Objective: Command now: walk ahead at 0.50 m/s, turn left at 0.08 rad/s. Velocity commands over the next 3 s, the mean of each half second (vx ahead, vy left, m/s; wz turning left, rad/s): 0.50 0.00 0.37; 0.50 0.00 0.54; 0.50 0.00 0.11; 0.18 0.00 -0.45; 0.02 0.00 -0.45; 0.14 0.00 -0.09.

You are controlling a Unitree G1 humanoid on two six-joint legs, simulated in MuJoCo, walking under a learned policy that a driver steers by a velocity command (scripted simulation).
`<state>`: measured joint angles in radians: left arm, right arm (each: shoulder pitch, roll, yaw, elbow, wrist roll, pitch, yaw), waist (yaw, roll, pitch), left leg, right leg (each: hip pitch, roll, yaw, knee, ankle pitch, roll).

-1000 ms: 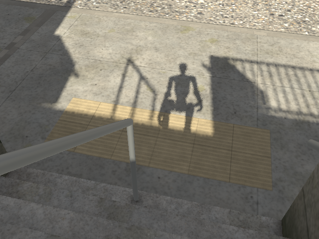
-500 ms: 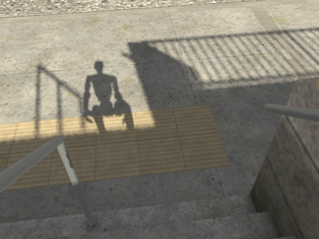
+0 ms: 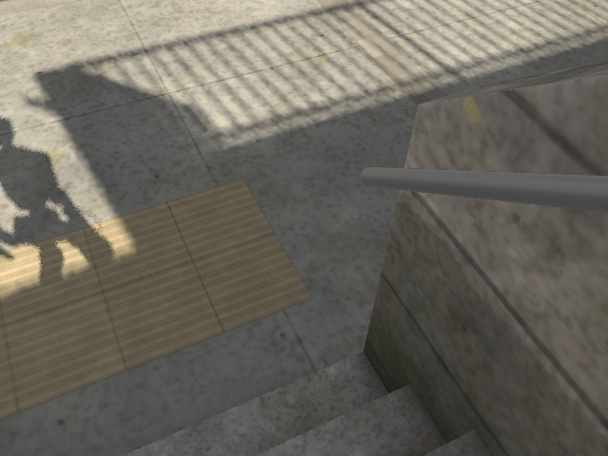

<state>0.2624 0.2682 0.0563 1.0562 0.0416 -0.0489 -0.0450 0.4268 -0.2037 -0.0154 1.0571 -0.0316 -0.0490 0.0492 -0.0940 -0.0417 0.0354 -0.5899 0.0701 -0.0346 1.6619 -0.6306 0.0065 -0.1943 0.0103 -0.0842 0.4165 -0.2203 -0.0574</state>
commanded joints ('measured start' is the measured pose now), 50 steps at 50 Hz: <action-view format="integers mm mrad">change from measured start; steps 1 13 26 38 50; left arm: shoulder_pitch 180 288 83 572 334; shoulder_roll -22 77 -68 208 0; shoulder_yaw -45 -61 -80 27 -83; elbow -45 -28 -159 -85 37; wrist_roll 87 61 61 61 47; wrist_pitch -35 -32 -30 -58 -137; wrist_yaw -13 23 -34 -8 60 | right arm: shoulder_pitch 110 -202 -49 291 -116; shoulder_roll -12 -84 -40 40 -76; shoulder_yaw -17 -20 40 42 -4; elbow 11 -100 9 -74 -159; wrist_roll -19 -88 -59 -22 -63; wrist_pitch -17 -27 -121 -53 -55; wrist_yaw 0 3 -18 95 67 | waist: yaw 37 126 146 160 111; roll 184 29 154 -233 26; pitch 169 136 31 -305 26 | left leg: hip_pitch -56 192 -394 -446 -548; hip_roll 99 22 -42 -268 31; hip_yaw -45 71 -52 -240 -199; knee -492 -1089 -1133 478 -604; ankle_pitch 633 907 443 -139 1042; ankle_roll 21 25 265 93 57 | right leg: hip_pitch -328 -185 -119 847 -38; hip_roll -323 -354 -77 -329 -280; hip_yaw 13 118 -8 163 234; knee -47 556 890 283 174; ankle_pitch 490 -107 439 1275 203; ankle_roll -251 -44 8 -278 -100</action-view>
